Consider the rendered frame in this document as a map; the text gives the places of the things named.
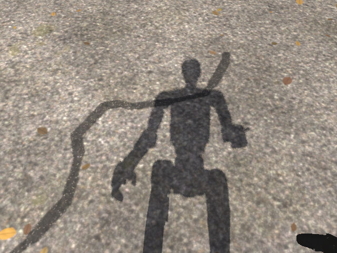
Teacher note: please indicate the right robot hand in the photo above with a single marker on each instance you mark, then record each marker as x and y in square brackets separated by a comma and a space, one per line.
[324, 243]

